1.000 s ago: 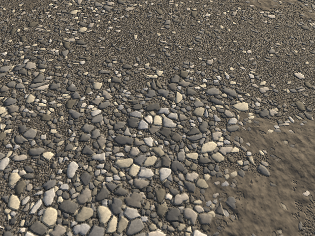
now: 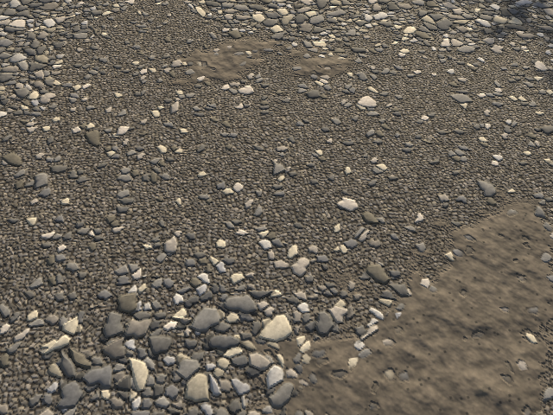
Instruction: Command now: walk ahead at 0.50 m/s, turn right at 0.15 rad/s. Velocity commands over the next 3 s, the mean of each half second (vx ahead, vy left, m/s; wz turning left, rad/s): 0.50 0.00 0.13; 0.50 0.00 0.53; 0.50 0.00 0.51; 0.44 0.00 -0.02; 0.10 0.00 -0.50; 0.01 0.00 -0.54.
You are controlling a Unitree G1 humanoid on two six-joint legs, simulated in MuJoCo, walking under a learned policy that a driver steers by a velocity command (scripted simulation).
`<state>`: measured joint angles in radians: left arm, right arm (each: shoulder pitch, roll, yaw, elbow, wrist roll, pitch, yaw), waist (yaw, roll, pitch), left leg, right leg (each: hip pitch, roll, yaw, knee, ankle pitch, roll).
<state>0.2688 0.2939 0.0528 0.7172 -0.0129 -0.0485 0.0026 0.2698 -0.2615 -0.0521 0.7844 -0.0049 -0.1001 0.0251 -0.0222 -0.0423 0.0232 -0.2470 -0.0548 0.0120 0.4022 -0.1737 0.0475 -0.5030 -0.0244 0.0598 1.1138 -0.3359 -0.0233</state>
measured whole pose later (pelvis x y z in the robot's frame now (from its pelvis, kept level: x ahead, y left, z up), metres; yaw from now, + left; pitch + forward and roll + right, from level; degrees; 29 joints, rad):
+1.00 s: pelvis +0.52 +0.07 +0.00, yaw +25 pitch +1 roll -1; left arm 0.17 0.30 0.06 0.76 0.00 -0.11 0.00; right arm 0.26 -0.29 -0.07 0.71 0.01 -0.04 0.03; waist -0.02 -0.02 0.07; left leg -0.31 -0.09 -0.02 0.46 -0.17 0.10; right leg -0.50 -0.08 0.04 1.13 -0.35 0.01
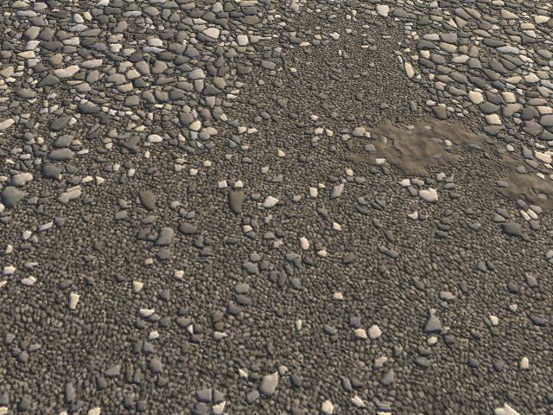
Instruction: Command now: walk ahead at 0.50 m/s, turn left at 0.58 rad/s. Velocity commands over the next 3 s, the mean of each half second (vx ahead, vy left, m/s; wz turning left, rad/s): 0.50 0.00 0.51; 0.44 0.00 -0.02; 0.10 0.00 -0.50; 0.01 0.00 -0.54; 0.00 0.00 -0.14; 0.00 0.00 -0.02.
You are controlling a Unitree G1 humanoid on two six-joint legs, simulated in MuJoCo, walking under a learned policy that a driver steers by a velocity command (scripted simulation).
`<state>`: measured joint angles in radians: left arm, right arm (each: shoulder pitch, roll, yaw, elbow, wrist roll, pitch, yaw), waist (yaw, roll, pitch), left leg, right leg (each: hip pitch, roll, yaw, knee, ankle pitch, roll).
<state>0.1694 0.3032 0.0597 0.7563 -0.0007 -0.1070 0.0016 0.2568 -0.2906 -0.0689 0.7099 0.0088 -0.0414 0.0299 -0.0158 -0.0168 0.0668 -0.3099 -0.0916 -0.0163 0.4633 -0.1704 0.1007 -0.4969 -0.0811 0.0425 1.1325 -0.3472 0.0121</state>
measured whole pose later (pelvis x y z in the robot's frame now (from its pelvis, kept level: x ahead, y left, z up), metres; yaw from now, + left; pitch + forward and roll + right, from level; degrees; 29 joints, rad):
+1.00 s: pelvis +0.51 +0.08 +0.01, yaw +12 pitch +1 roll +0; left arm 0.25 0.32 0.06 0.84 -0.02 -0.03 0.01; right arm 0.19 -0.26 -0.05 0.73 -0.02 -0.08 0.02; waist 0.00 -0.04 0.05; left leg -0.26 -0.01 0.10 0.40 -0.16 0.05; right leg -0.53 -0.06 0.04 1.10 -0.38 0.04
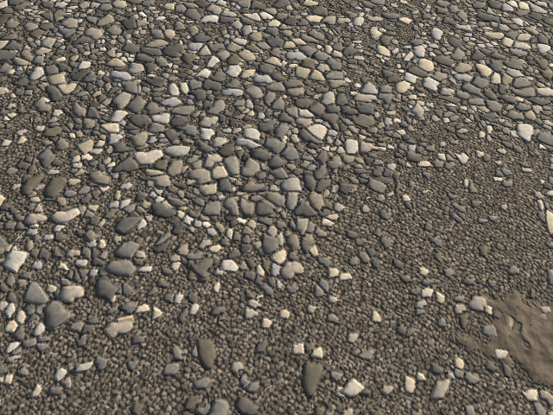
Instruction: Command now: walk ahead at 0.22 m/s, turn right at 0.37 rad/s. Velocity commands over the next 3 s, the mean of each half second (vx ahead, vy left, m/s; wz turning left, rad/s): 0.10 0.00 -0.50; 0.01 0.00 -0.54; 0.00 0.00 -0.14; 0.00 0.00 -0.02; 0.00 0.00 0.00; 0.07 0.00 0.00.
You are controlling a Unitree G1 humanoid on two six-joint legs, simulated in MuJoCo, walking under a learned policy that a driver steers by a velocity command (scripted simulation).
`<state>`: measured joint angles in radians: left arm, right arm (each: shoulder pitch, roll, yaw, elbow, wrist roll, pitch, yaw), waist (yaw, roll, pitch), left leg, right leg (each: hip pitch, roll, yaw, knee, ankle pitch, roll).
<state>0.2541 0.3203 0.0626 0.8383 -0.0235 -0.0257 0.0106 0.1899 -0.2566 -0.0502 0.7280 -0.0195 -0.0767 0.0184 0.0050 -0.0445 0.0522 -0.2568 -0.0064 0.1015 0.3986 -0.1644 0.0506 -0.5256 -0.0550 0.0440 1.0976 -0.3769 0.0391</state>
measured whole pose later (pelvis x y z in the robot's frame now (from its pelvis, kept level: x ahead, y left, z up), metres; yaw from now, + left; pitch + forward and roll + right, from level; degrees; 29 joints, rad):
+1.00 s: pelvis +0.13 +0.00 +0.00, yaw -34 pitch +1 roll -1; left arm 0.18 0.32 0.09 0.64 -0.01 0.07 0.02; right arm 0.16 -0.26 -0.06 0.75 -0.01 0.01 -0.03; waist -0.02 -0.02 0.05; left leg -0.23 0.05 0.06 0.44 -0.23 0.00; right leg -0.44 0.00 0.05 0.90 -0.42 0.09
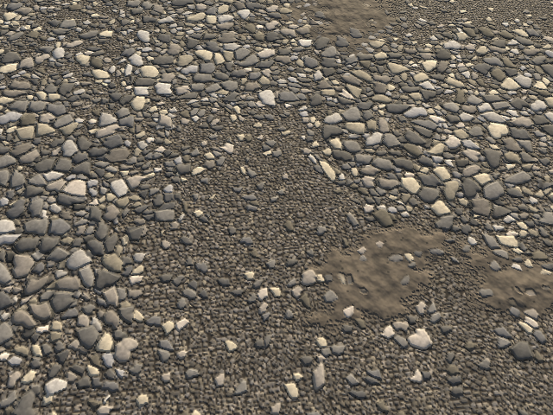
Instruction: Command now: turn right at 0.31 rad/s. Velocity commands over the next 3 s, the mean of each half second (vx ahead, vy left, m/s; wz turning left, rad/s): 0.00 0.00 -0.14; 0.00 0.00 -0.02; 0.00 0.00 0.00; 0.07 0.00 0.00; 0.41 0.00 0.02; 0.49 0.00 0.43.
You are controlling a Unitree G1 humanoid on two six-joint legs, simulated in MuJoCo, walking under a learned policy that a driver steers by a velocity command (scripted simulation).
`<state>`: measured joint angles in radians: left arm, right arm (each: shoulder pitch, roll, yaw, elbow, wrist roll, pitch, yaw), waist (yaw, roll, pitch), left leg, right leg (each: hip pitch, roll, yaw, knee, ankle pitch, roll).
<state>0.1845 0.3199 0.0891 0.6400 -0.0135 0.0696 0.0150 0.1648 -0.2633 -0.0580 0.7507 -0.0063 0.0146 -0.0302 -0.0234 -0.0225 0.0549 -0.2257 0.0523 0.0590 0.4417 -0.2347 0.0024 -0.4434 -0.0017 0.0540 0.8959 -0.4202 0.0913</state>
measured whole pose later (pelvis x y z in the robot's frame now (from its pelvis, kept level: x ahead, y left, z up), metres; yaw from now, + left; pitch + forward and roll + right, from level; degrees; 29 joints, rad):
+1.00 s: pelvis +0.00 -0.01 +0.00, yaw -3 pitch -2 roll +0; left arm 0.18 0.24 0.04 1.03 0.00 0.02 0.04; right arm 0.19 -0.24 -0.01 1.00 -0.01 -0.01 -0.03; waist 0.00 0.00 0.04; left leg -0.17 0.01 0.01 0.48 -0.27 -0.01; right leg -0.18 0.00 0.04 0.48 -0.26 0.02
